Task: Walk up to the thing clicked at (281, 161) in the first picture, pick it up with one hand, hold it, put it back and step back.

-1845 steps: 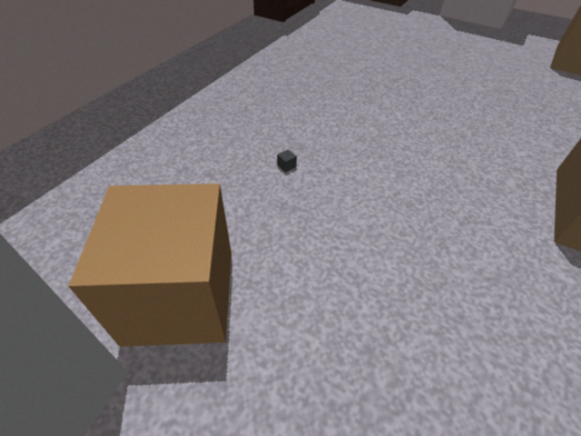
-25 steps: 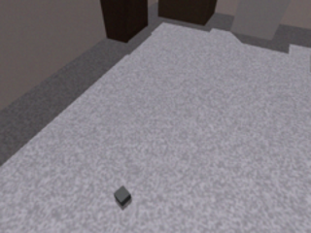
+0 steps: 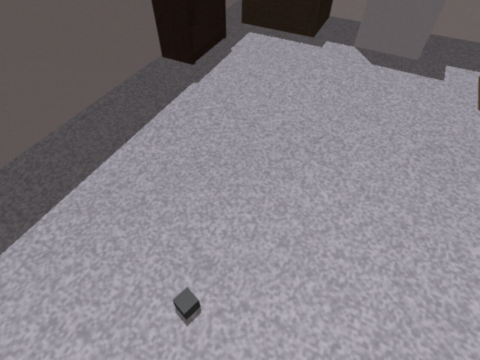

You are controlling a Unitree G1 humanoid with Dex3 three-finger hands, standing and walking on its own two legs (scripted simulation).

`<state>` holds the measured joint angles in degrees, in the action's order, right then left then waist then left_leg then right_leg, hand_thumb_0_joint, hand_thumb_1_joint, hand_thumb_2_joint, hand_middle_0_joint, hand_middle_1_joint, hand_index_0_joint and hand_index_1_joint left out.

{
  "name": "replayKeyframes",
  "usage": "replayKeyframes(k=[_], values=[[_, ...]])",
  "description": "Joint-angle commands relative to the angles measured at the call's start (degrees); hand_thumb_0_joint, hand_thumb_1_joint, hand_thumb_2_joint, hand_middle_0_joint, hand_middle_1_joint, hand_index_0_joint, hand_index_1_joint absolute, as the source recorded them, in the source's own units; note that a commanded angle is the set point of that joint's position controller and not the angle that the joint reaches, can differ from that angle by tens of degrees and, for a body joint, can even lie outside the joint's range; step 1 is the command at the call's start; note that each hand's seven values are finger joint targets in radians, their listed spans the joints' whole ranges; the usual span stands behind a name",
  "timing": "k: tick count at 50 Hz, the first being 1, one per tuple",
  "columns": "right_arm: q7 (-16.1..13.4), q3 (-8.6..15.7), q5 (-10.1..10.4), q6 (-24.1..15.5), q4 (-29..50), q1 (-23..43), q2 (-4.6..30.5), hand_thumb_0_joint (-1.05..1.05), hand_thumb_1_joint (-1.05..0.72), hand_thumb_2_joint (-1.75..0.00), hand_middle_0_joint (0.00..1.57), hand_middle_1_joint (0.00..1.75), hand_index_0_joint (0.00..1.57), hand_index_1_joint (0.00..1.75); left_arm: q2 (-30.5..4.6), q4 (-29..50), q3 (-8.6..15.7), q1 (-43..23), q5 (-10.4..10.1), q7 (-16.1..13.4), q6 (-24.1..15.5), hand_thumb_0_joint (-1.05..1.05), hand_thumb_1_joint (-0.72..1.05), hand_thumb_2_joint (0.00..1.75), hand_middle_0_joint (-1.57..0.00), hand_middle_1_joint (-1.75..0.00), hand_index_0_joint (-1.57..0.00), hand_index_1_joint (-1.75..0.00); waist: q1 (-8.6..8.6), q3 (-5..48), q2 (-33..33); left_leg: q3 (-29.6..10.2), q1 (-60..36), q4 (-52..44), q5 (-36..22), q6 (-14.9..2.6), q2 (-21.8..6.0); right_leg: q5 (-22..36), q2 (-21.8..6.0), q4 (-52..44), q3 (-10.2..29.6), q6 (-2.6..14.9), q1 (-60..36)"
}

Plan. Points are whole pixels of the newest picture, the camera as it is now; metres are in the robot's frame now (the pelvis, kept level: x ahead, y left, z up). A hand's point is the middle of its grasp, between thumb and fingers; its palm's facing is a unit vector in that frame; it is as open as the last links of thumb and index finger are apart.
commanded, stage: stand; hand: left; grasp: from above
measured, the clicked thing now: (186, 303) +0.46 +0.22 -0.75
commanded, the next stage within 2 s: step back in 0.86 s
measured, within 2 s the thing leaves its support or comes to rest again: neither
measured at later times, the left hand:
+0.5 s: hand out of the picture +0.07 +0.25 -0.16, palm faces +0.00 -0.94 -0.34, open 7.4 cm
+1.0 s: hand out of the picture +0.07 +0.26 -0.16, palm faces +0.01 -0.93 -0.36, open 7.4 cm
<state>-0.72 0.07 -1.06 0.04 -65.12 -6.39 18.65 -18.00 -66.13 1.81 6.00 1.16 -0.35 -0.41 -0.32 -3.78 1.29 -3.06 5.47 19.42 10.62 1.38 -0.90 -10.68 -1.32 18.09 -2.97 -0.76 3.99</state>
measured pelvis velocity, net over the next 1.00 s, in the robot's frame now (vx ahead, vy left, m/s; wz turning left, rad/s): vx -0.02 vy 0.00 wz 0.00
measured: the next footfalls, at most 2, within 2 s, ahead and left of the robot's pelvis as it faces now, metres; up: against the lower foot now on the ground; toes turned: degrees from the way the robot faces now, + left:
right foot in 1.60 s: -0.12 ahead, -0.09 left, +0.00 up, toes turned -4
left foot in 1.94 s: -0.20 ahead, +0.16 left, +0.00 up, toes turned -4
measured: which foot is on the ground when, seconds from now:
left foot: down 0.00-1.00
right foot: down 0.00-1.00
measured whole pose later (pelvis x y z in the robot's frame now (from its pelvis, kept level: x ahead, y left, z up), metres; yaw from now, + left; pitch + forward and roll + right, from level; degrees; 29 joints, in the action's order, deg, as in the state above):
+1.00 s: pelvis -0.02 +0.00 -0.01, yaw +0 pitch -2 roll -1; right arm 0.4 1.4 0.2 1.8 -60.9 -4.5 21.5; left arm -19.9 -60.4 3.3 5.1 0.1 -0.2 0.5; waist 0.6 -7.5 1.6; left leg -3.2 14.7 32.9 13.9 -0.3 -0.8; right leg -12.6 -1.1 25.7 -3.0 0.1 10.6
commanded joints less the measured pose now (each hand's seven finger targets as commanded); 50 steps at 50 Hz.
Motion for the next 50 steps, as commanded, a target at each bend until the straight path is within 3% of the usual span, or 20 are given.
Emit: replayKeyframes(k=[1,5,9,27,42,43,46,47,48,50], values=[[-0.61,2.3,0.09,-1.29,3.41,1.57,11.39,0.0,-0.9,-0.9,0.2,0.3,0.2,0.3,-12.3,3.36,2.29,-2.49,-0.18,-0.95,-1.02,0.0,0.9,0.9,-0.2,-0.3,-0.2,-0.3,0.1,3.87,-1.34,-3.75,1.1,-2.8,-9.69,-2.38,-5.82,6.79,-6.37,-2.94,5.19,1.26,-0.85],[-0.6,2.25,0.11,-1.45,3.57,2.08,11.57,0.0,-0.9,-0.9,0.2,0.3,0.2,0.3,-12.17,3.41,2.27,-1.97,-0.24,-0.87,-1.04,0.0,0.9,0.9,-0.2,-0.3,-0.2,-0.3,-0.16,4.59,-0.85,-3.68,1.2,-2.64,-10.75,-2.59,-5.94,8.62,-6.49,-2.35,5.06,1.31,-1.71],[-0.52,2.13,0.12,-1.45,3.41,2.23,11.57,0.0,-0.9,-0.9,0.2,0.3,0.2,0.3,-12.26,3.41,2.21,-2.33,-0.25,-0.76,-0.92,0.0,0.9,0.9,-0.2,-0.3,-0.2,-0.3,-0.23,3.45,-0.53,-3.95,1.78,-3.49,-9.35,-2.2,-5.87,5.7,-6.17,-2.58,4.75,1.23,-0.8],[-0.32,2.16,0.19,-1.48,3.52,2.25,12.41,0.0,-0.9,-0.9,0.2,0.3,0.2,0.3,-12.62,4.16,1.74,-1.39,-0.4,-0.69,-1.33,0.0,0.9,0.9,-0.2,-0.3,-0.2,-0.3,0.01,5.0,-0.83,-3.42,0.66,-2.47,-10.78,-2.53,-6.06,9.62,-6.6,-2.48,5.28,1.34,-1.14],[-0.11,2.11,0.19,-1.53,3.28,1.99,12.57,0.0,-0.9,-0.9,0.2,0.3,0.2,0.3,-13.22,4.54,1.6,-1.52,-0.45,-0.41,-1.27,0.0,0.9,0.9,-0.2,-0.3,-0.2,-0.3,-0.02,3.39,-0.68,-3.47,1.55,-3.84,-7.2,-1.98,-5.89,5.16,-6.25,-3.01,5.53,1.73,0.29],[0.35,3.27,0.72,-0.54,4.66,3.95,15.67,0.0,-0.9,-0.9,0.2,0.3,0.2,0.3,-17.53,5.63,4.2,-1.3,-1.58,-0.75,-0.8,0.0,0.9,0.9,-0.2,-0.3,-0.2,-0.3,0.02,-2.03,-1.74,-3.82,5.87,2.98,-16.04,-3.34,-4.84,15.41,-6.05,1.6,6.73,2.38,4.66],[0.52,3.59,1.7,0.3,6.79,1.46,14.09,0.0,-0.9,-0.9,0.2,0.3,0.2,0.3,-17.45,8.32,4.98,-0.48,-1.67,-1.19,-0.44,0.0,0.9,0.9,-0.2,-0.3,-0.2,-0.3,0.7,5.23,-4.21,-1.06,5.08,12.28,-17.52,-3.77,-2.41,22.25,-8.74,3.86,8.01,6.31,2.65],[0.55,3.87,1.67,0.77,7.43,0.69,14.06,0.0,-0.9,-0.9,0.2,0.3,0.2,0.3,-17.98,9.45,5.26,-1.58,-1.59,-1.17,-0.15,0.0,0.9,0.9,-0.2,-0.3,-0.2,-0.3,0.94,6.24,-5.59,0.07,6.25,16.39,-13.1,-3.47,-0.25,21.85,-11.08,3.21,10.32,8.41,3.35],[0.64,4.03,1.61,1.17,7.91,0.46,13.27,0.0,-0.9,-0.9,0.2,0.3,0.2,0.3,-18.24,10.71,5.38,-2.84,-1.27,-1.21,0.07,0.0,0.9,0.9,-0.2,-0.3,-0.2,-0.3,1.24,6.28,-7.79,1.62,6.75,20.43,-4.69,-2.82,1.68,21.98,-14.03,2.31,12.35,10.86,5.44],[0.97,4.77,1.02,2.2,9.21,-2.09,13.53,0.0,-0.9,-0.9,0.2,0.3,0.2,0.3,-18.83,13.8,5.64,-5.61,-0.21,-1.36,0.42,0.0,0.9,0.9,-0.2,-0.3,-0.2,-0.3,1.62,6.36,-11.96,0.18,9.19,32.0,17.14,-3.59,3.49,20.7,-19.64,2.38,15.88,15.32,9.74]])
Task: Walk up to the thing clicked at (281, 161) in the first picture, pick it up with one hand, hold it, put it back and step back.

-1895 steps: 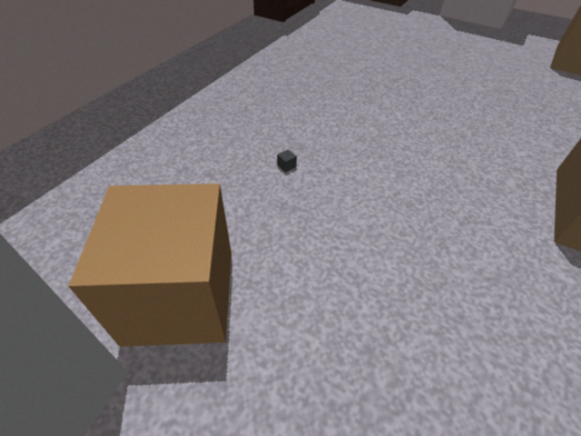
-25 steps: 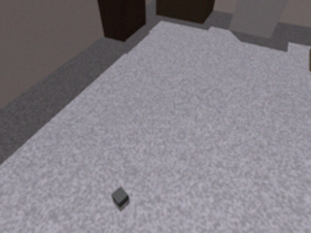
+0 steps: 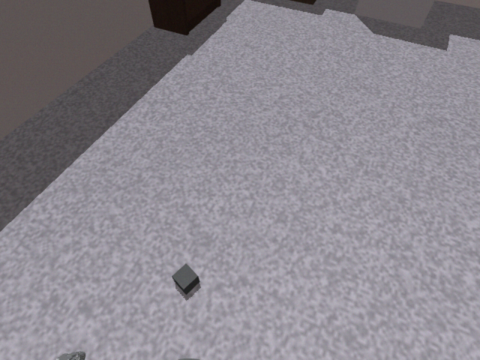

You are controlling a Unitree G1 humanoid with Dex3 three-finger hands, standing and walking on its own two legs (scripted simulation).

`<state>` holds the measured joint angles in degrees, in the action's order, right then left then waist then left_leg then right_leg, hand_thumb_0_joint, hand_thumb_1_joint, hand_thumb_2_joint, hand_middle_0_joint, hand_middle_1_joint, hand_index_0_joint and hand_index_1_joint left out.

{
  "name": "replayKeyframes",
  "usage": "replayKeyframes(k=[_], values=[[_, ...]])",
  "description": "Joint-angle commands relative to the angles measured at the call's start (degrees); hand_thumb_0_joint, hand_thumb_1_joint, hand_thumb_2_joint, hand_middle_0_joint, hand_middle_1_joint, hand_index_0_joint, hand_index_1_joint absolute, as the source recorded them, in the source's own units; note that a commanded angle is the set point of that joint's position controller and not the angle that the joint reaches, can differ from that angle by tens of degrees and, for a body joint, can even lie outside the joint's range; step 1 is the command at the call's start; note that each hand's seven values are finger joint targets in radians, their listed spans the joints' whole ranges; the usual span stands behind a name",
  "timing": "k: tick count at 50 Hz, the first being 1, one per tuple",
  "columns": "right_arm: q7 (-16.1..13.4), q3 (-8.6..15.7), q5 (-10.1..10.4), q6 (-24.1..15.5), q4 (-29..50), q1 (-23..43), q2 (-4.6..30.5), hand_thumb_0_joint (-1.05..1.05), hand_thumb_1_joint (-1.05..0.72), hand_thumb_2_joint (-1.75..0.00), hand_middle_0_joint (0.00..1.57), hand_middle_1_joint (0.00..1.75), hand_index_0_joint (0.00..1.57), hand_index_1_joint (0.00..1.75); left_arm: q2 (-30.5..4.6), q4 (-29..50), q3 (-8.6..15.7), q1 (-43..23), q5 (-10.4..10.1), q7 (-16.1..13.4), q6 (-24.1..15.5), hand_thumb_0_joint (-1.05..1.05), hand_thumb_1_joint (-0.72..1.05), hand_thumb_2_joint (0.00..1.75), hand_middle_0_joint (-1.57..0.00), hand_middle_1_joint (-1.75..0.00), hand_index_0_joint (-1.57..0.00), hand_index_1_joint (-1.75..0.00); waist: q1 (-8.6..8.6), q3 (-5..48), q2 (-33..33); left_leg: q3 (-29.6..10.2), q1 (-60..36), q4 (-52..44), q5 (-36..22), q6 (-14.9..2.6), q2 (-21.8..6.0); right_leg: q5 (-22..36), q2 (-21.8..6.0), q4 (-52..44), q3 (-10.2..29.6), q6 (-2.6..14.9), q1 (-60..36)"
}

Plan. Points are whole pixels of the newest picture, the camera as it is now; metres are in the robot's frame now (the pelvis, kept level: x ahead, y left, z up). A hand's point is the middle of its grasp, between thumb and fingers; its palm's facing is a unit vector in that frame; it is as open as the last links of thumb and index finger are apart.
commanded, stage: step back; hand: left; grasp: from above
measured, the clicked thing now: (186, 279) +0.48 +0.22 -0.74
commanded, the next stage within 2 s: none
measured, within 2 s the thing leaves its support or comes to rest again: neither
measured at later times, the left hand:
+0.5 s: hand out of the picture +0.03 +0.31 -0.17, palm faces -0.11 -0.92 -0.37, open 7.4 cm
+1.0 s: hand out of the picture -0.08 +0.31 -0.16, palm faces -0.03 -0.93 -0.38, open 7.4 cm
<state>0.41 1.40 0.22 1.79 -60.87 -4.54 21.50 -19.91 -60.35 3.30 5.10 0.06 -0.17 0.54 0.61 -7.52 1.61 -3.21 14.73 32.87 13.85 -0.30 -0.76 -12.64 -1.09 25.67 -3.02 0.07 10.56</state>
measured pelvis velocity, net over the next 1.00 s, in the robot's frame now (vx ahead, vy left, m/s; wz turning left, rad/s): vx -0.23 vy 0.05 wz -0.03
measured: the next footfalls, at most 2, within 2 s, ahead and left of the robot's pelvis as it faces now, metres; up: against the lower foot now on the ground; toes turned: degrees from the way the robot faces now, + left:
right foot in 0.60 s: -0.10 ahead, -0.09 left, +0.00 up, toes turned -4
left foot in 0.94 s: -0.18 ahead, +0.16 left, +0.00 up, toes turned -4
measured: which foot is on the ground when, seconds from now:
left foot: down 0.00-0.62, up 0.64-0.92, down 0.94-1.00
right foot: down 0.00-0.16, up 0.18-0.58, down 0.60-0.96, up 0.98-1.00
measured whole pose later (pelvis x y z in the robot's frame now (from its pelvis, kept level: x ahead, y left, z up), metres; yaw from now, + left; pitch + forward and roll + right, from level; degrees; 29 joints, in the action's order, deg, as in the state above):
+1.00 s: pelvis -0.23 +0.05 -0.02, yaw -1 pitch -3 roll +1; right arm -0.1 2.5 -1.7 1.8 -50.9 -11.0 21.6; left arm -22.3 -44.7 4.2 5.9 1.1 -0.6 3.5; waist 0.2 -10.8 -2.5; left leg -1.7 14.4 37.6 20.3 -1.3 2.5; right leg -24.2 -0.4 46.6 3.5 0.4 25.0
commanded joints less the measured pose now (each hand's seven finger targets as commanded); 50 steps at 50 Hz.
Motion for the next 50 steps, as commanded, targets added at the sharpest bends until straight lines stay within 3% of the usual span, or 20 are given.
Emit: replayKeyframes(k=[1,4,6,8,9,13,21,26,29,30,31,32,36,42,45,46,47,48,49,50], values=[[0.05,3.62,-0.17,0.83,5.8,-4.74,10.54,0.0,-0.9,-0.9,0.2,0.3,0.2,0.3,-17.1,9.03,4.21,-5.11,1.33,-1.58,-0.46,0.0,0.9,0.9,-0.2,-0.3,-0.2,-0.3,0.87,9.09,-12.26,-1.18,0.71,20.77,16.83,-2.21,2.72,22.83,-20.14,-3.82,15.19,15.02,4.92],[0.05,4.09,-0.04,0.34,6.56,-7.76,10.66,0.0,-0.9,-0.9,0.2,0.3,0.2,0.3,-15.72,11.03,3.59,-7.0,1.53,-1.78,-0.06,0.0,0.9,0.9,-0.2,-0.3,-0.2,-0.3,1.65,9.35,-12.06,0.01,2.64,9.56,9.73,-2.04,0.97,23.19,-15.92,2.71,11.31,10.7,1.23],[-0.27,4.44,-1.25,-0.61,6.39,-8.82,10.78,0.0,-0.9,-0.9,0.2,0.3,0.2,0.3,-14.62,11.86,3.0,-5.89,0.71,-1.44,1.06,0.0,0.9,0.9,-0.2,-0.3,-0.2,-0.3,1.84,8.8,-6.19,0.64,-0.52,-7.41,-11.48,-1.55,-0.36,16.08,-10.26,10.75,7.41,6.3,1.79],[-0.46,6.1,-2.77,-1.43,8.91,-5.47,18.79,0.0,-0.9,-0.9,0.2,0.3,0.2,0.3,-10.08,12.4,2.33,-2.04,-0.23,-1.86,2.31,0.0,0.9,0.9,-0.2,-0.3,-0.2,-0.3,-0.29,8.11,10.18,-21.27,-5.08,-12.59,-34.83,-8.78,-16.26,-22.96,6.99,28.79,7.34,1.84,15.13],[-0.54,6.58,-2.14,-1.51,9.57,-6.28,20.72,0.0,-0.9,-0.9,0.2,0.3,0.2,0.3,-11.71,12.23,2.78,-2.06,0.28,-2.54,2.54,0.0,0.9,0.9,-0.2,-0.3,-0.2,-0.3,1.84,10.25,9.92,-24.19,-3.16,-12.05,-36.4,-11.54,-18.89,-27.91,7.7,35.31,13.99,1.77,13.85],[-2.14,5.22,-2.22,-1.58,12.28,-0.34,14.05,0.0,-0.9,-0.9,0.2,0.3,0.2,0.3,-12.96,10.98,2.77,2.75,-0.29,-2.56,2.41,0.0,0.9,0.9,-0.2,-0.3,-0.2,-0.3,-2.34,11.32,6.63,-10.89,-10.12,-6.84,-31.49,-10.55,-12.37,-16.2,6.31,43.81,14.72,1.25,19.45],[-2.67,5.78,-1.52,-1.53,14.34,-6.78,14.13,0.0,-0.9,-0.9,0.2,0.3,0.2,0.3,-12.32,14.52,3.73,2.16,0.6,-1.68,1.64,0.0,0.9,0.9,-0.2,-0.3,-0.2,-0.3,2.15,10.47,5.48,-11.64,-15.32,-5.24,-32.29,-15.35,-16.15,-18.19,4.56,33.33,11.24,-1.63,18.2],[-2.1,5.45,-1.65,-0.98,16.19,-3.59,14.91,0.0,-0.9,-0.9,0.2,0.3,0.2,0.3,-11.74,13.71,4.34,6.38,0.77,-0.74,1.12,0.0,0.9,0.9,-0.2,-0.3,-0.2,-0.3,0.91,12.39,6.96,-9.6,-8.35,-4.87,-20.17,-12.53,-14.64,-14.29,2.13,18.09,5.98,-0.14,8.21],[-1.61,5.31,-0.94,-0.21,17.03,0.06,15.22,0.0,-0.9,-0.9,0.2,0.3,0.2,0.3,-11.64,10.87,4.69,14.17,1.41,-0.46,0.74,0.0,0.9,0.9,-0.2,-0.3,-0.2,-0.3,-3.01,12.03,6.15,-7.09,2.86,-2.66,-8.39,-8.12,-12.42,-2.22,1.82,3.38,3.47,2.47,-2.95],[-1.49,4.69,-0.61,-0.04,16.72,-0.77,12.95,0.0,-0.9,-0.9,0.2,0.3,0.2,0.3,-13.96,11.41,5.29,13.66,2.25,-0.54,0.47,0.0,0.9,0.9,-0.2,-0.3,-0.2,-0.3,-2.46,9.95,-0.36,-5.11,9.74,1.72,-0.3,-4.57,-8.63,-5.38,-3.22,-2.04,12.77,4.28,-3.75],[-1.45,4.32,-0.1,-0.12,17.91,1.59,10.51,0.0,-0.9,-0.9,0.2,0.3,0.2,0.3,-19.8,13.35,6.63,10.85,1.85,-0.29,0.37,0.0,0.9,0.9,-0.2,-0.3,-0.2,-0.3,-3.41,5.73,-14.62,0.91,15.89,13.92,13.71,-0.33,3.67,-7.25,-14.85,-8.52,30.69,12.35,3.35],[-1.99,5.18,-0.38,0.32,16.89,1.7,11.93,0.0,-0.9,-0.9,0.2,0.3,0.2,0.3,-22.83,15.89,7.08,6.34,2.54,-0.35,0.12,0.0,0.9,0.9,-0.2,-0.3,-0.2,-0.3,-3.99,2.69,-16.91,-2.98,11.66,29.4,21.97,0.83,6.28,-4.58,-23.05,-11.51,38.2,18.92,14.89],[-2.04,4.34,0.38,-0.37,13.83,-7.13,11.46,0.0,-0.9,-0.9,0.2,0.3,0.2,0.3,-15.33,18.98,5.46,-2.66,2.04,-1.36,-0.19,0.0,0.9,0.9,-0.2,-0.3,-0.2,-0.3,1.35,4.12,-9.63,-5.74,11.22,37.48,12.71,0.73,8.04,12.84,-11.76,-3.72,16.52,11.76,9.51],[-1.97,3.65,-0.62,-0.94,15.74,-5.8,10.48,0.0,-0.9,-0.9,0.2,0.3,0.2,0.3,-14.34,19.18,4.9,4.74,2.23,-1.85,0.55,0.0,0.9,0.9,-0.2,-0.3,-0.2,-0.3,-3.46,9.02,-11.62,-0.71,10.81,11.64,16.35,1.11,2.85,21.84,-12.83,3.04,15.66,11.76,-7.73],[-1.76,4.21,-1.32,-1.68,13.57,-11.23,9.66,0.0,-0.9,-0.9,0.2,0.3,0.2,0.3,-15.49,20.04,4.67,3.33,1.04,-1.2,1.58,0.0,0.9,0.9,-0.2,-0.3,-0.2,-0.3,-0.79,12.06,-10.98,4.67,0.8,-9.16,1.22,0.01,3.05,22.69,-10.45,10.11,12.63,9.22,-6.1],[-1.86,4.91,-1.94,-2.12,13.77,-11.59,11.44,0.0,-0.9,-0.9,0.2,0.3,0.2,0.3,-14.04,20.74,4.0,3.64,0.75,-1.05,1.95,0.0,0.9,0.9,-0.2,-0.3,-0.2,-0.3,-0.52,12.68,-8.47,-0.24,-3.57,-11.61,-6.08,-1.01,-0.11,16.71,-9.12,11.78,12.66,6.5,-0.12],[-1.78,6.26,-2.79,-2.25,14.34,-10.38,16.68,0.0,-0.9,-0.9,0.2,0.3,0.2,0.3,-11.76,21.19,3.54,5.03,0.53,-0.79,2.05,0.0,0.9,0.9,-0.2,-0.3,-0.2,-0.3,-1.47,12.6,3.81,-16.29,-8.74,-11.9,-12.68,-4.94,-11.79,2.37,-2.43,18.63,8.71,3.01,11.34],[-1.09,7.23,-1.95,-1.82,15.57,-7.19,22.88,0.0,-0.9,-0.9,0.2,0.3,0.2,0.3,-13.13,21.88,4.35,0.11,0.19,-1.45,1.93,0.0,0.9,0.9,-0.2,-0.3,-0.2,-0.3,1.57,10.04,13.97,-25.83,-0.67,-13.72,-19.67,-14.83,-20.79,-22.19,5.92,29.11,5.74,0.84,13.87],[-1.29,7.27,-2.53,-2.23,15.6,-6.93,21.75,0.0,-0.9,-0.9,0.2,0.3,0.2,0.3,-13.77,21.38,4.74,-2.37,1.28,-1.99,1.97,0.0,0.9,0.9,-0.2,-0.3,-0.2,-0.3,2.78,7.7,9.94,-28.13,3.31,-13.84,-20.59,-17.55,-22.45,-25.18,6.03,38.95,13.47,0.91,14.03],[-1.67,6.23,-2.15,-2.45,15.8,-5.68,18.24,0.0,-0.9,-0.9,0.2,0.3,0.2,0.3,-13.4,20.71,4.78,-1.66,0.78,-1.83,2.14,0.0,0.9,0.9,-0.2,-0.3,-0.2,-0.3,1.24,7.73,3.56,-20.14,0.56,-10.8,-25.59,-15.2,-18.69,-22.22,6.59,42.46,15.74,1.66,15.73]])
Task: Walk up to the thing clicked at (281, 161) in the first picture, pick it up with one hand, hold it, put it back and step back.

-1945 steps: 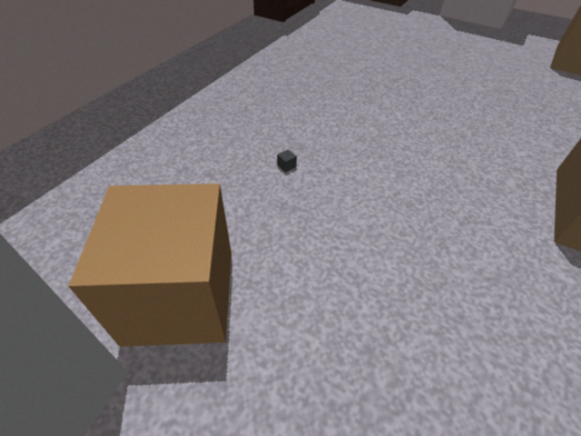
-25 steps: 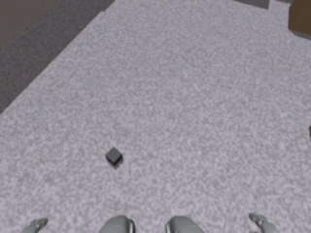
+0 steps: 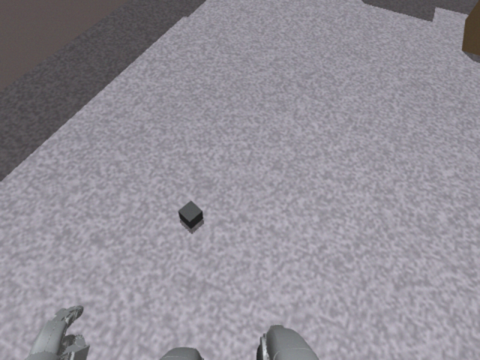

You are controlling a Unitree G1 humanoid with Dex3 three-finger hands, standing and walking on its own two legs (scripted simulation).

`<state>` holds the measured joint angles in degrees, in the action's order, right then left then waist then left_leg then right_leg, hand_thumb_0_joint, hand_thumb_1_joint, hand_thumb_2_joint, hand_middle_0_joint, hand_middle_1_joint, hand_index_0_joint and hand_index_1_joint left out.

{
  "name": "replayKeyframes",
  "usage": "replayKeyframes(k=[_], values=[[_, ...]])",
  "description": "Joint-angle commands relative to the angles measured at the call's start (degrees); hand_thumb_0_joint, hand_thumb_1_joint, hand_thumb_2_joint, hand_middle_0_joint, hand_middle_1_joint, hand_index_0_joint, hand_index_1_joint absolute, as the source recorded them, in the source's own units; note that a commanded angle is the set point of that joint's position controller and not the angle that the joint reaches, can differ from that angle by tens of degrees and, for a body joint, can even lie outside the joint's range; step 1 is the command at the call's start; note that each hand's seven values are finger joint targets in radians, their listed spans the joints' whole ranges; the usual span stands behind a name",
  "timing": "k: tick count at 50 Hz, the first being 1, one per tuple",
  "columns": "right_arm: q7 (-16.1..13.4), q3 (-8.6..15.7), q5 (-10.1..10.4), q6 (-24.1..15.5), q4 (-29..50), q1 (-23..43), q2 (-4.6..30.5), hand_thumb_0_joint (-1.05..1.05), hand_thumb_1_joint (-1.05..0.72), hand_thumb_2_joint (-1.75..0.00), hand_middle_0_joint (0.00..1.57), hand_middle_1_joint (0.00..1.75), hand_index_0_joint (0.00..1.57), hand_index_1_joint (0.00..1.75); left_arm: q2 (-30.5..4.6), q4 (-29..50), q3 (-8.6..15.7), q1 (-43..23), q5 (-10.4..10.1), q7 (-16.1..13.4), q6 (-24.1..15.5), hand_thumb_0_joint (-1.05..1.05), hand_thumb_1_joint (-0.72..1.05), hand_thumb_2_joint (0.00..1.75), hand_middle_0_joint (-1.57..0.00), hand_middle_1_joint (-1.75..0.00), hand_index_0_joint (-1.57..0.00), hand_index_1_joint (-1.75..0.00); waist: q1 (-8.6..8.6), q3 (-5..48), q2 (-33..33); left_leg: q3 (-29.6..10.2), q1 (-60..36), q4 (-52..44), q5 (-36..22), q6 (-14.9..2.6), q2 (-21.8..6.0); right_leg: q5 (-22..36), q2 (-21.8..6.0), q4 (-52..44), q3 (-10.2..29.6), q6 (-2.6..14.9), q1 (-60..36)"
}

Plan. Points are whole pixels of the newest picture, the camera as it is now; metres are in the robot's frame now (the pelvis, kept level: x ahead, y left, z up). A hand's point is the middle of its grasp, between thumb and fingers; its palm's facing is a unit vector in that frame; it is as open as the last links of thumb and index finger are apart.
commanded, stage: step back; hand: left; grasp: from above
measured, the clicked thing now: (190, 214) +0.70 +0.19 -0.72
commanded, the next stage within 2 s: none
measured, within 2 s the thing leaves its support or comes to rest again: neither
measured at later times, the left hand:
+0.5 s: hand out of the picture -0.06 +0.24 -0.13, palm faces -0.04 -0.91 -0.42, open 7.4 cm
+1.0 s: hand out of the picture -0.25 +0.23 -0.15, palm faces -0.08 -0.91 -0.41, open 7.4 cm
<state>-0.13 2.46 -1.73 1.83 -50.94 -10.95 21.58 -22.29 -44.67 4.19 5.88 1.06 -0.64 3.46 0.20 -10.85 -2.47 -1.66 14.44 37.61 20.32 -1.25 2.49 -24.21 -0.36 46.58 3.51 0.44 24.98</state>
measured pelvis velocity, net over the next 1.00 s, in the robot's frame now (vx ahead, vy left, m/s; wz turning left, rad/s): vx -0.34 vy -0.05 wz -0.08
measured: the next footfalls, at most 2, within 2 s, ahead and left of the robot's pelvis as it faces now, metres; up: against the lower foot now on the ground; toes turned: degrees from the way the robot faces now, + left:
right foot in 0.28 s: -0.08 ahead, -0.16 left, +0.00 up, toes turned -2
left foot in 0.60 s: -0.16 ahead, +0.09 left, +0.00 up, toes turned -2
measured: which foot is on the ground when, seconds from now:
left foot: down 0.00-0.32, up 0.34-0.58, down 0.60-1.00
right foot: up 0.00-0.26, down 0.28-0.62, up 0.64-0.94, down 0.96-1.00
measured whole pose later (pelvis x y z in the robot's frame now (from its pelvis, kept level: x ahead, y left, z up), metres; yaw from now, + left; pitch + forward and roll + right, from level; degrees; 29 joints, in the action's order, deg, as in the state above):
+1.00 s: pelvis -0.34 -0.05 -0.01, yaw -4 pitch -3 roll -2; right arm -0.5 2.4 -1.5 3.2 -47.5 -4.2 23.6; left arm -21.6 -51.9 4.1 11.5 1.9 0.2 2.3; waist -0.8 -9.4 3.5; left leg -1.8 27.0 38.8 11.6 0.4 -4.7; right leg -23.6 2.7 37.1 0.2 0.5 11.1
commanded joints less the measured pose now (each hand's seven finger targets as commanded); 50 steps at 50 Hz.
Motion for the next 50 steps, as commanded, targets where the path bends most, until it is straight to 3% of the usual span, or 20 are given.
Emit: replayKeyframes(k=[1,8,13,14,15,16,17,20,26,29,30,31,32,34,36,43,47,48,49,50], values=[[-1.4,4.12,-0.39,-2.31,6.15,3.57,15.95,0.0,-0.9,-0.9,0.2,0.3,0.2,0.3,-10.01,3.98,3.74,0.95,-1.12,-1.33,-0.8,0.0,0.9,0.9,-0.2,-0.3,-0.2,-0.3,-1.05,11.1,7.11,-16.2,-2.3,-13.51,-34.57,-12.33,-18.62,-7.97,6.23,23.75,9.41,1.46,3.69],[-1.93,4.72,-0.23,-1.78,7.69,0.95,15.29,0.0,-0.9,-0.9,0.2,0.3,0.2,0.3,-9.84,3.08,3.75,3.76,-0.12,-0.47,-1.6,0.0,0.9,0.9,-0.2,-0.3,-0.2,-0.3,1.32,12.03,12.21,-12.47,-8.42,-8.88,-33.52,-13.89,-18.44,-6.41,2.91,9.97,3.33,-1.96,1.62],[-1.31,4.47,0.79,-0.09,8.81,4.74,15.98,0.0,-0.9,-0.9,0.2,0.3,0.2,0.3,-8.64,-1.8,3.55,11.76,0.23,-0.13,-2.63,0.0,0.9,0.9,-0.2,-0.3,-0.2,-0.3,-1.98,15.6,13.66,-8.03,-0.29,-3.18,-21.58,-7.75,-13.42,10.49,2.58,-21.72,-4.83,0.69,-15.38],[-1.19,3.86,1.33,0.13,8.96,3.96,14.3,0.0,-0.9,-0.9,0.2,0.3,0.2,0.3,-11.02,-2.02,4.07,12.21,1.03,-0.17,-3.03,0.0,0.9,0.9,-0.2,-0.3,-0.2,-0.3,-1.7,15.55,10.02,-7.81,6.57,-0.55,-13.84,-4.8,-11.09,11.54,0.01,-21.63,0.22,1.74,-19.24],[-1.11,3.13,1.67,0.11,9.87,3.57,10.98,0.0,-0.9,-0.9,0.2,0.3,0.2,0.3,-16.05,-1.21,5.39,11.24,1.72,-0.1,-3.31,0.0,0.9,0.9,-0.2,-0.3,-0.2,-0.3,-1.11,13.21,-4.38,-4.82,18.74,9.28,1.58,-0.7,-1.81,11.41,-11.35,-24.23,17.71,5.96,-20.28],[-2.1,3.64,1.71,0.37,10.19,6.27,11.33,0.0,-0.9,-0.9,0.2,0.3,0.2,0.3,-22.14,1.02,6.49,6.92,1.38,-0.1,-3.0,0.0,0.9,0.9,-0.2,-0.3,-0.2,-0.3,-4.14,11.24,-14.9,-5.13,15.46,23.9,15.77,1.13,3.14,12.91,-23.52,-29.26,29.86,16.52,-5.44],[-2.16,4.4,1.74,0.43,9.65,5.84,13.36,0.0,-0.9,-0.9,0.2,0.3,0.2,0.3,-20.79,2.65,5.95,3.59,1.32,-0.44,-3.37,0.0,0.9,0.9,-0.2,-0.3,-0.2,-0.3,-2.62,8.42,-11.76,-10.48,13.04,31.82,14.92,1.47,0.98,14.44,-25.11,-30.16,30.85,17.98,0.37],[-1.94,3.64,2.02,-0.12,6.58,0.74,12.18,0.0,-0.9,-0.9,0.2,0.3,0.2,0.3,-14.19,3.37,4.42,-2.29,1.27,-1.04,-3.19,0.0,0.9,0.9,-0.2,-0.3,-0.2,-0.3,0.88,7.78,-5.59,-7.21,12.79,32.77,7.73,1.37,3.66,24.85,-13.22,-21.71,10.41,11.52,-3.64],[-1.5,3.15,0.6,-0.69,7.11,0.81,10.76,0.0,-0.9,-0.9,0.2,0.3,0.2,0.3,-14.03,3.5,4.04,3.58,1.34,-1.82,-2.37,0.0,0.9,0.9,-0.2,-0.3,-0.2,-0.3,-2.78,12.4,-8.78,-1.76,10.68,8.52,10.0,1.79,-0.47,33.25,-14.47,-16.43,9.74,11.35,-18.03],[-1.24,3.81,0.17,-1.12,3.99,-5.1,10.83,0.0,-0.9,-0.9,0.2,0.3,0.2,0.3,-13.33,4.37,3.2,1.16,0.07,-1.34,-1.24,0.0,0.9,0.9,-0.2,-0.3,-0.2,-0.3,0.15,14.79,-5.7,3.07,-0.43,-13.32,-6.89,0.69,0.26,28.96,-11.32,-8.96,6.54,7.62,-14.82],[-1.33,4.54,-0.49,-1.32,4.29,-3.87,13.0,0.0,-0.9,-0.9,0.2,0.3,0.2,0.3,-11.25,4.43,2.42,3.03,-0.01,-1.18,-0.87,0.0,0.9,0.9,-0.2,-0.3,-0.2,-0.3,-0.89,14.65,-1.45,-6.45,-5.54,-15.47,-9.04,-1.55,-5.5,20.63,-8.67,-5.81,5.84,5.01,-6.19],[-1.02,5.77,-0.79,-1.21,5.52,-1.43,19.61,0.0,-0.9,-0.9,0.2,0.3,0.2,0.3,-9.05,5.08,1.67,2.87,-0.53,-1.09,-0.95,0.0,0.9,0.9,-0.2,-0.3,-0.2,-0.3,-0.49,13.84,13.14,-24.7,-6.27,-17.74,-14.95,-8.64,-18.97,0.59,1.62,4.33,-0.61,1.29,4.95],[-0.61,6.37,-0.4,-1.2,6.5,-0.39,23.46,0.0,-0.9,-0.9,0.2,0.3,0.2,0.3,-11.94,4.85,3.29,-1.28,-0.21,-1.99,-0.86,0.0,0.9,0.9,-0.2,-0.3,-0.2,-0.3,2.62,13.14,16.44,-32.66,4.08,-20.01,-18.61,-16.9,-26.38,-14.38,4.12,17.13,2.59,0.41,0.63],[-1.27,4.63,-0.52,-1.67,6.19,3.92,17.88,0.0,-0.9,-0.9,0.2,0.3,0.2,0.3,-11.64,2.9,3.52,0.68,-0.63,-1.96,-0.44,0.0,0.9,0.9,-0.2,-0.3,-0.2,-0.3,-0.94,10.61,6.29,-20.61,5.33,-16.83,-23.87,-13.51,-20.69,-9.58,5.65,26.65,9.99,1.35,1.5],[-1.71,3.93,-0.63,-1.61,6.68,6.42,15.35,0.0,-0.9,-0.9,0.2,0.3,0.2,0.3,-11.76,0.43,3.56,5.22,-0.86,-1.51,-0.42,0.0,0.9,0.9,-0.2,-0.3,-0.2,-0.3,-3.01,9.39,8.2,-13.9,5.5,-15.2,-22.23,-11.46,-17.5,-4.92,5.53,28.37,7.35,0.87,1.25],[-1.35,4.16,-0.5,-0.69,6.65,2.15,14.96,0.0,-0.9,-0.9,0.2,0.3,0.2,0.3,-10.12,-0.04,2.76,5.28,0.08,-0.35,-1.41,0.0,0.9,0.9,-0.2,-0.3,-0.2,-0.3,0.78,13.36,12.8,-12.9,-9.01,-13.08,-20.69,-12.91,-17.72,-6.43,2.16,4.02,0.97,-2.01,-0.53],[-0.98,4.32,0.35,0.8,6.75,5.41,16.66,0.0,-0.9,-0.9,0.2,0.3,0.2,0.3,-9.11,-5.49,2.7,14.35,0.24,-0.06,-2.27,0.0,0.9,0.9,-0.2,-0.3,-0.2,-0.3,-2.8,17.44,14.53,-8.43,-2.42,-8.15,-16.66,-7.83,-14.86,5.28,1.79,-23.45,-5.24,1.05,-15.93],[-0.72,3.43,0.57,0.97,6.54,4.67,13.66,0.0,-0.9,-0.9,0.2,0.3,0.2,0.3,-11.46,-5.87,3.56,13.1,1.1,-0.17,-2.61,0.0,0.9,0.9,-0.2,-0.3,-0.2,-0.3,-2.08,15.17,9.36,-6.7,6.39,-4.23,-9.47,-4.48,-10.89,7.0,-0.49,-24.59,0.01,1.97,-19.46],[-0.71,2.24,0.84,0.66,7.71,3.96,9.67,0.0,-0.9,-0.9,0.2,0.3,0.2,0.3,-16.18,-4.76,4.94,12.37,1.93,-0.25,-2.81,0.0,0.9,0.9,-0.2,-0.3,-0.2,-0.3,-2.29,11.96,-5.03,-3.55,20.03,6.18,5.43,-0.68,-1.19,0.07,-10.77,-27.48,16.4,5.2,-20.44],[-1.8,3.12,0.91,0.69,8.75,8.35,10.24,0.0,-0.9,-0.9,0.2,0.3,0.2,0.3,-22.6,-2.26,6.05,8.53,2.08,-0.5,-2.54,0.0,0.9,0.9,-0.2,-0.3,-0.2,-0.3,-5.87,9.01,-14.04,-5.77,17.59,17.79,14.95,1.85,1.9,-0.26,-24.22,-32.36,29.26,14.78,-4.03]])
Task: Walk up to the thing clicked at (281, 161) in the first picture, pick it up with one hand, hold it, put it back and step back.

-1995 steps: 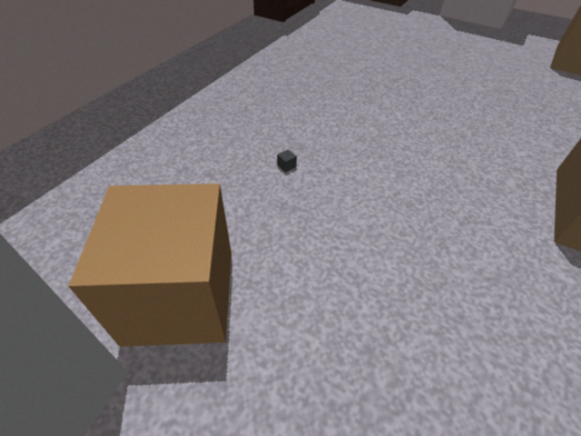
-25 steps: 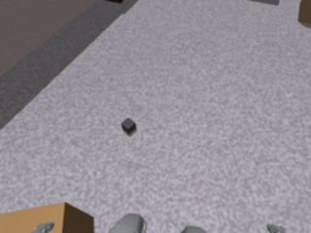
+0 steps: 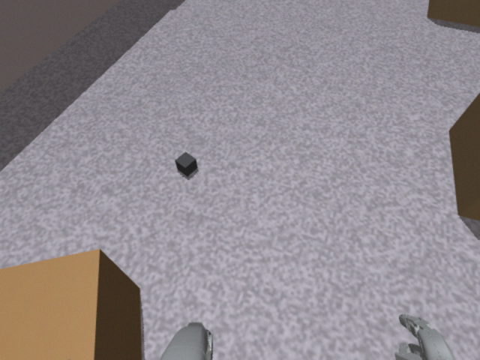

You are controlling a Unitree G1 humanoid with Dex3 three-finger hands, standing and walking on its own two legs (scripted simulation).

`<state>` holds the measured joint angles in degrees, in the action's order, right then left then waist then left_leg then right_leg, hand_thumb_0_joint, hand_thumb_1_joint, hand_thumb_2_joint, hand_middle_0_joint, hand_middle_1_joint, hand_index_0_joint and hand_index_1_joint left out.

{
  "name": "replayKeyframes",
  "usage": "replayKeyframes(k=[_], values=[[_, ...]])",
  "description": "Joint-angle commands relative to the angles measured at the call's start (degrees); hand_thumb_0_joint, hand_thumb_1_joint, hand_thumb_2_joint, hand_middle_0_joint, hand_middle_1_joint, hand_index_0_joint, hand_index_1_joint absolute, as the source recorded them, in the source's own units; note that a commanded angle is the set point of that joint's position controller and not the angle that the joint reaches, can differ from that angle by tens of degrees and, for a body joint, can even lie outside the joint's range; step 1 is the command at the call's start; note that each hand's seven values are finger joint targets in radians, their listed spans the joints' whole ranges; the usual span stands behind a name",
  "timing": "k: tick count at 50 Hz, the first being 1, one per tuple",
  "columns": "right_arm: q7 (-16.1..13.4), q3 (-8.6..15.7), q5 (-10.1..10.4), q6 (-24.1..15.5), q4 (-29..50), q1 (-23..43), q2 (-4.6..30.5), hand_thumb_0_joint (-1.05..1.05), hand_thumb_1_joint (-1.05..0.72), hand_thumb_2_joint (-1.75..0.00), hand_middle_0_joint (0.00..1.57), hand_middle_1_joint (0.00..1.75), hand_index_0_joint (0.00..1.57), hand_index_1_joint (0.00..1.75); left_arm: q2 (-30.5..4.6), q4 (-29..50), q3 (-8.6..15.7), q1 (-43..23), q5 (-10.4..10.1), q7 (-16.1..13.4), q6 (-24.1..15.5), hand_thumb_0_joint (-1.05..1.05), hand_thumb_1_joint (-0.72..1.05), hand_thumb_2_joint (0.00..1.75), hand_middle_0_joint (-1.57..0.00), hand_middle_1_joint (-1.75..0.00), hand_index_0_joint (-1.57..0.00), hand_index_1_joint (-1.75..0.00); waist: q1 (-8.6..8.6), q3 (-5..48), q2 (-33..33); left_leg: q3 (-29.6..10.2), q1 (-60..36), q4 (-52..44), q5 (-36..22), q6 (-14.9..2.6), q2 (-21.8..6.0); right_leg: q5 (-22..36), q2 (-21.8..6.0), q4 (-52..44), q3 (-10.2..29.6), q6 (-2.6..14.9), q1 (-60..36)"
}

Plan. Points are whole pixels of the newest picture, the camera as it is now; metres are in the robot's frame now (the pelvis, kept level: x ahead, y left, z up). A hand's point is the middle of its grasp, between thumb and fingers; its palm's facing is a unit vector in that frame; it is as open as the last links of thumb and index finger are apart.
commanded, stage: step back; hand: left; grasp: from above
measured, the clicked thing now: (186, 164) +1.01 +0.31 -0.71
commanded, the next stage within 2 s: stand in 1.14 s
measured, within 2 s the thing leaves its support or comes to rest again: neither
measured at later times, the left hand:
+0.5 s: hand out of the picture -0.03 +0.27 -0.13, palm faces +0.10 -0.92 -0.39, open 7.4 cm
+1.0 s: hand out of the picture +0.02 +0.28 -0.13, palm faces +0.11 -0.93 -0.36, open 7.4 cm
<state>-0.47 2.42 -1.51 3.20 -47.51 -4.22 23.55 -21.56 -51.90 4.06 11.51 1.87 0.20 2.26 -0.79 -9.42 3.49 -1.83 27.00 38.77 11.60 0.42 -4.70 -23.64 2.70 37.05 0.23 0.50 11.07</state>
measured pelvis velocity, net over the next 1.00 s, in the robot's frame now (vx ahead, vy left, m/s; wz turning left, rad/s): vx -0.03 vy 0.01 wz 0.11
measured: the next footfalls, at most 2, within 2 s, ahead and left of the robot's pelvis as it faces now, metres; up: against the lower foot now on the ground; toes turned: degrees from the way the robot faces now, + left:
left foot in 0.30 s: -0.01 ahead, +0.13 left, +0.00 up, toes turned +6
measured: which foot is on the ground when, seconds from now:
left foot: down 0.00-0.00, up 0.02-0.28, down 0.30-1.00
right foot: down 0.00-1.00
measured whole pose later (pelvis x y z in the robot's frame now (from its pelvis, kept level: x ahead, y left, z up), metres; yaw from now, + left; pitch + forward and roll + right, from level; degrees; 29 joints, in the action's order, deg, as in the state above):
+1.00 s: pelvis -0.03 +0.01 +0.02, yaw +6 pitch -2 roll -1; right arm 0.2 1.4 -1.1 -0.8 -60.8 -5.8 18.9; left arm -21.2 -61.1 1.8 7.4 0.6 0.3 -1.7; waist -0.9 -3.7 0.3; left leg -1.0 11.3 30.3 17.1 -0.1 -0.4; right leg -16.7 -0.7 28.3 -1.4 -0.5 9.7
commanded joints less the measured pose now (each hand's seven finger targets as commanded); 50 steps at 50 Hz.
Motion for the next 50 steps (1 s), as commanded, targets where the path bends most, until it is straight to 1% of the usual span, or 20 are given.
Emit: replayKeyframes(k=[1,3,4,10,14,15,17,18,24,25,26,27,28,34,35,36,37,38,43,50], values=[[-1.55,3.99,0.66,-0.52,4.69,1.92,10.87,0.0,-0.9,-0.9,0.2,0.3,0.2,0.3,-22.27,6.39,5.85,-0.44,1.02,-1.51,-1.8,0.0,0.9,0.9,-0.2,-0.3,-0.2,-0.3,-3.22,4.02,-15.87,-10.6,2.62,25.39,22.12,0.95,7.23,-0.49,-28.96,-23.76,32.84,16.86,16.46],[-1.37,3.31,1.04,-0.94,1.3,-2.89,9.88,0.0,-0.9,-0.9,0.2,0.3,0.2,0.3,-15.65,6.87,3.64,-6.58,0.55,-1.87,-2.53,0.0,0.9,0.9,-0.2,-0.3,-0.2,-0.3,1.84,3.28,-7.24,-9.42,2.77,27.74,14.21,0.03,10.53,16.15,-16.99,-15.1,13.54,9.26,11.55],[-1.2,3.02,1.09,-1.12,0.54,-4.83,9.22,0.0,-0.9,-0.9,0.2,0.3,0.2,0.3,-14.94,6.76,4.0,-6.6,0.84,-1.89,-2.79,0.0,0.9,0.9,-0.2,-0.3,-0.2,-0.3,1.93,4.71,-9.59,-7.49,1.95,27.87,12.67,0.24,10.68,15.12,-15.59,-14.29,11.32,8.43,9.54],[0.34,3.03,-0.57,-2.53,0.53,-1.8,9.49,0.0,-0.9,-0.9,0.2,0.3,0.2,0.3,-16.49,5.01,5.06,1.45,1.1,-1.41,-3.63,0.0,0.9,0.9,-0.2,-0.3,-0.2,-0.3,-4.31,6.52,-13.52,-3.11,3.17,6.82,17.85,1.25,4.42,-11.29,-18.62,-17.02,16.9,10.77,-4.19],[0.65,3.61,-0.5,-4.15,-4.45,-8.97,8.58,0.0,-0.9,-0.9,0.2,0.3,0.2,0.3,-15.42,5.11,3.61,-2.53,0.35,-0.5,-2.78,0.0,0.9,0.9,-0.2,-0.3,-0.2,-0.3,0.43,7.47,-12.16,3.5,-17.5,-16.22,9.44,-1.11,6.52,-4.76,-16.19,-12.64,10.44,7.99,6.6],[0.52,4.38,-0.49,-4.62,-5.61,-10.41,9.38,0.0,-0.9,-0.9,0.2,0.3,0.2,0.3,-12.92,4.85,2.48,-0.81,0.42,-0.39,-2.68,0.0,0.9,0.9,-0.2,-0.3,-0.2,-0.3,0.68,8.54,-7.62,0.18,-24.31,-18.25,7.0,-2.04,5.69,-1.93,-13.12,-7.62,6.75,5.97,10.31],[0.49,5.4,-0.72,-4.85,-4.77,-8.5,17.07,0.0,-0.9,-0.9,0.2,0.3,0.2,0.3,-12.02,4.11,2.36,-5.44,-0.9,-0.32,-2.82,0.0,0.9,0.9,-0.2,-0.3,-0.2,-0.3,2.43,6.39,5.75,-28.78,-12.87,-26.65,38.02,-12.71,-12.67,-8.66,-4.01,7.62,-1.64,0.67,15.74],[0.62,5.24,-0.73,-5.16,-3.96,-6.18,16.12,0.0,-0.9,-0.9,0.2,0.3,0.2,0.3,-13.52,3.89,2.79,-5.54,-0.57,-0.06,-3.04,0.0,0.9,0.9,-0.2,-0.3,-0.2,-0.3,1.6,3.12,3.0,-28.22,-8.54,-27.64,36.32,-13.98,-13.5,-7.93,-4.85,12.35,1.39,0.97,13.57],[0.9,2.48,0.09,-4.43,-4.07,-1.17,9.5,0.0,-0.9,-0.9,0.2,0.3,0.2,0.3,-9.91,-1.9,2.24,2.36,-0.56,-0.19,-5.03,0.0,0.9,0.9,-0.2,-0.3,-0.2,-0.3,-2.62,7.18,3.93,-7.7,-4.89,-13.79,11.67,-5.46,-3.44,7.11,-2.03,-13.32,-2.31,1.21,-6.25],[0.79,1.88,0.34,-4.19,-3.86,-2.56,7.32,0.0,-0.9,-0.9,0.2,0.3,0.2,0.3,-11.78,-2.38,2.97,2.69,0.1,-0.63,-5.26,0.0,0.9,0.9,-0.2,-0.3,-0.2,-0.3,-2.53,7.35,-1.53,-5.66,0.71,-8.2,12.07,-3.47,-0.86,6.22,-5.13,-15.94,4.04,1.93,-11.62],[0.71,1.61,0.51,-4.12,-3.37,-2.59,6.11,0.0,-0.9,-0.9,0.2,0.3,0.2,0.3,-16.21,-2.02,3.74,3.16,0.55,-0.97,-5.62,0.0,0.9,0.9,-0.2,-0.3,-0.2,-0.3,-3.02,6.49,-9.29,-3.49,6.03,-0.16,16.67,-1.46,5.38,-6.58,-15.51,-21.76,21.49,5.93,-9.24],[0.28,2.47,0.22,-3.95,-4.36,-2.92,8.3,0.0,-0.9,-0.9,0.2,0.3,0.2,0.3,-19.18,-1.49,4.0,0.18,0.57,-0.8,-5.63,0.0,0.9,0.9,-0.2,-0.3,-0.2,-0.3,-2.23,3.96,-10.2,-2.54,0.81,8.08,21.45,-0.98,5.58,-17.23,-24.27,-25.42,29.01,12.04,1.76],[0.26,2.85,0.11,-3.96,-5.58,-5.86,9.35,0.0,-0.9,-0.9,0.2,0.3,0.2,0.3,-17.63,-0.19,4.0,-2.81,0.33,-0.73,-5.78,0.0,0.9,0.9,-0.2,-0.3,-0.2,-0.3,-0.82,2.56,-6.71,-5.01,-0.34,9.66,20.3,-0.73,3.79,-15.74,-25.14,-24.54,28.35,13.59,3.23],[0.61,2.91,-0.17,-5.6,-8.85,-10.4,6.89,0.0,-0.9,-0.9,0.2,0.3,0.2,0.3,-12.68,-0.47,1.7,-7.28,-0.28,-0.2,-4.9,0.0,0.9,0.9,-0.2,-0.3,-0.2,-0.3,2.33,8.39,-9.72,0.46,-18.39,-13.63,4.67,-1.19,4.75,6.79,-13.93,-12.8,7.26,6.15,8.27],[0.28,3.38,-0.72,-5.91,-8.54,-9.42,7.9,0.0,-0.9,-0.9,0.2,0.3,0.2,0.3,-10.61,-0.45,0.81,-6.27,-0.46,-0.06,-4.71,0.0,0.9,0.9,-0.2,-0.3,-0.2,-0.3,2.35,9.13,-6.58,-4.36,-20.87,-17.11,2.6,-1.95,1.93,11.15,-11.67,-8.35,4.56,4.47,9.85],[0.01,3.63,-1.15,-6.25,-7.68,-6.73,10.96,0.0,-0.9,-0.9,0.2,0.3,0.2,0.3,-7.8,-0.46,-0.05,-5.49,-1.3,0.19,-4.3,0.0,0.9,0.9,-0.2,-0.3,-0.2,-0.3,1.19,9.03,2.22,-18.15,-18.99,-22.74,8.72,-5.0,-6.74,7.37,-6.74,-2.41,1.24,1.17,12.33],[0.13,3.52,-0.74,-6.21,-6.97,-2.78,12.87,0.0,-0.9,-0.9,0.2,0.3,0.2,0.3,-9.63,-1.99,0.66,-5.04,-1.82,0.01,-3.82,0.0,0.9,0.9,-0.2,-0.3,-0.2,-0.3,-0.54,6.96,2.44,-21.47,-11.51,-24.06,16.92,-9.15,-11.04,-2.39,-4.05,-0.98,-0.88,0.55,8.24],[0.3,3.49,-0.4,-5.96,-6.77,-1.27,12.75,0.0,-0.9,-0.9,0.2,0.3,0.2,0.3,-10.87,-2.73,0.93,-4.92,-1.45,-0.05,-3.99,0.0,0.9,0.9,-0.2,-0.3,-0.2,-0.3,-0.56,6.34,0.6,-19.56,-7.92,-23.15,16.33,-10.13,-10.94,-2.79,-4.66,-1.56,-0.04,0.91,3.16],[0.22,1.83,0.35,-5.72,-8.14,0.11,8.35,0.0,-0.9,-0.9,0.2,0.3,0.2,0.3,-11.93,-5.03,0.77,-4.28,-1.37,-0.59,-5.5,0.0,0.9,0.9,-0.2,-0.3,-0.2,-0.3,-0.72,11.38,1.15,-5.49,-11.44,-14.87,-6.61,-2.75,-1.86,18.77,-8.6,-12.06,4.22,2.23,-6.16],[-0.19,2.05,0.82,-5.22,-9.65,1.0,7.85,0.0,-0.9,-0.9,0.2,0.3,0.2,0.3,-12.27,-6.02,0.43,-6.05,-1.37,-1.33,-5.19,0.0,0.9,0.9,-0.2,-0.3,-0.2,-0.3,-0.11,13.6,-4.15,-2.19,-17.17,-10.62,-17.1,-3.17,-1.01,31.09,-10.18,-10.95,3.93,2.32,-6.37]])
